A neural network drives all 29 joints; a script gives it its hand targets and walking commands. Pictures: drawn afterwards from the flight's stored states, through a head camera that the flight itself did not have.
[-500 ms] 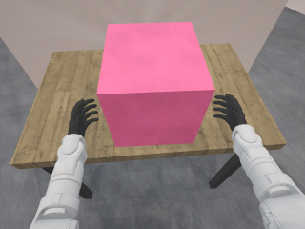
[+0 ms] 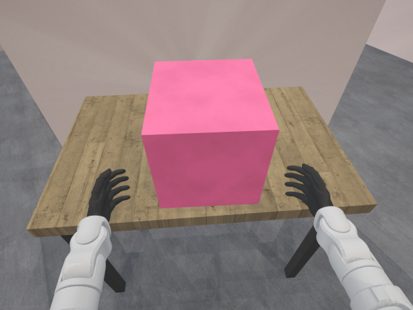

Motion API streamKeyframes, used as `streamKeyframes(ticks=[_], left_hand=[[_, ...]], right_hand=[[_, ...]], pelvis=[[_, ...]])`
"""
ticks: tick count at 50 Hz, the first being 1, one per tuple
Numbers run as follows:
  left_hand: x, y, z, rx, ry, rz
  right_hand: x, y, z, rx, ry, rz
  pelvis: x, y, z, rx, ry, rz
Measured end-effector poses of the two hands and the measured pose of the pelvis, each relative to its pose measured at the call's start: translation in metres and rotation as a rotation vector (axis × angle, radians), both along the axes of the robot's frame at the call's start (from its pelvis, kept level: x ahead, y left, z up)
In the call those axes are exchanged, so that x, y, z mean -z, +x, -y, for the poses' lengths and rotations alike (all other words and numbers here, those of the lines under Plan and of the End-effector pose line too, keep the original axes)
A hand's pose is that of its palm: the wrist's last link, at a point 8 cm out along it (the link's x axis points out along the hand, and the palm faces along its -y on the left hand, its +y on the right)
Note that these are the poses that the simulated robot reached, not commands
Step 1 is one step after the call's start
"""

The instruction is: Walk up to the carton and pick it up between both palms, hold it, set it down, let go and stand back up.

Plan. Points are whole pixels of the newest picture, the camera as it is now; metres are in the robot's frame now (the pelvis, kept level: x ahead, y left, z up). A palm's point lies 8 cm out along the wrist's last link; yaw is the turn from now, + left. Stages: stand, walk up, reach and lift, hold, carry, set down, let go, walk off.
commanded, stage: set down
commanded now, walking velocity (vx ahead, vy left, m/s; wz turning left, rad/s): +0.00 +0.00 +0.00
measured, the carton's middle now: (206, 132) +0.55 +0.01 +0.04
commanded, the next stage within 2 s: none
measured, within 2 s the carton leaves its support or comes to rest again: neither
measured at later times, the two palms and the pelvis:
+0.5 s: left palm (83, 245) +0.24 +0.24 +0.05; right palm (323, 233) +0.25 -0.19 +0.05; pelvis +0.02 +0.01 +0.00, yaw +0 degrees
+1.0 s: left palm (85, 277) +0.20 +0.24 +0.01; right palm (329, 249) +0.23 -0.20 +0.03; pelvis +0.03 +0.01 +0.00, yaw +0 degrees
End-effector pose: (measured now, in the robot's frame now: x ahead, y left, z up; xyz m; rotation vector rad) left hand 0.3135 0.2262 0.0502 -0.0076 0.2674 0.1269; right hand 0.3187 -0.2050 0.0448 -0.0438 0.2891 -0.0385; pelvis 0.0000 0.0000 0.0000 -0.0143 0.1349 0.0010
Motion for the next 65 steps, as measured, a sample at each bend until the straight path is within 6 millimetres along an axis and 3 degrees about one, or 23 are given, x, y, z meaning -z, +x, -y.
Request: streamKeyframes(ticks=[19, 34, 65], left_hand=[[-0.007, -0.047, -0.007, -0.006, 0.007, -0.014], [0.012, -0.101, -0.012, -0.021, 0.018, -0.091], [0.059, -0.113, -0.014, -0.019, 0.062, -0.277]], right_hand=[[-0.007, -0.046, -0.008, -0.011, 0.031, 0.028], [0.01, -0.089, -0.007, 0.023, 0.056, -0.038], [0.019, -0.084, -0.008, -0.018, 0.033, -0.077]], pelvis=[[-0.002, 0.016, -0.003, -0.002, -0.004, 0.067], [-0.003, 0.025, -0.01, -0.004, -0.012, 0.098], [-0.003, 0.032, -0.01, -0.004, -0.013, 0.089]])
